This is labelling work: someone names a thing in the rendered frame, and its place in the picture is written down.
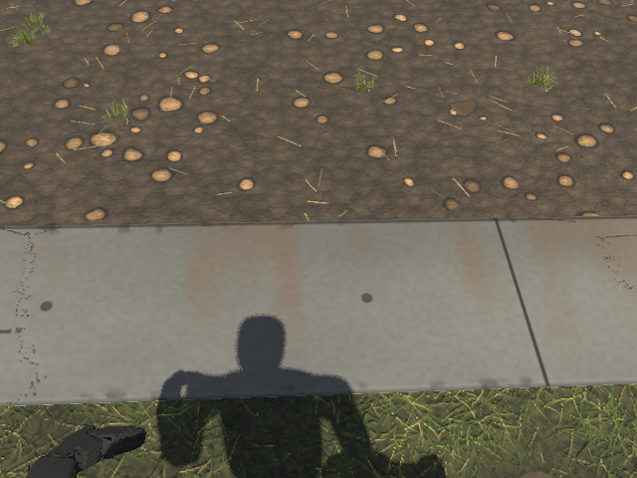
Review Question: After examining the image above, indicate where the robot left hand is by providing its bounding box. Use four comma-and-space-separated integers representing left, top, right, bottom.
26, 425, 146, 478

